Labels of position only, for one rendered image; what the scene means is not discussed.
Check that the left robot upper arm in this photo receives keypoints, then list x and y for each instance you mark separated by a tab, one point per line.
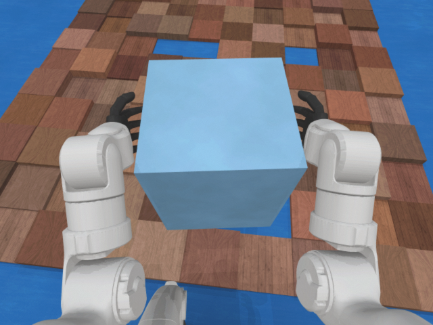
106	291

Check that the left robot thigh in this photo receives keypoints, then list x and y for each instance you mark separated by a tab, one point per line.
166	307

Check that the right robot forearm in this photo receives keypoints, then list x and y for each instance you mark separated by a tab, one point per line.
347	176

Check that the right robot hand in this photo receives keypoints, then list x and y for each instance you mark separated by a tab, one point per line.
311	115

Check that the right robot upper arm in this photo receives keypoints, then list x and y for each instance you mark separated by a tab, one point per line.
342	288

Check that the left robot hand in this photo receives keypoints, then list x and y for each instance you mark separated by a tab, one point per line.
117	114

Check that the carton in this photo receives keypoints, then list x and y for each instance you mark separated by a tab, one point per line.
219	144

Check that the left robot forearm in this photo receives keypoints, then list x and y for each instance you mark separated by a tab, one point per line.
93	187

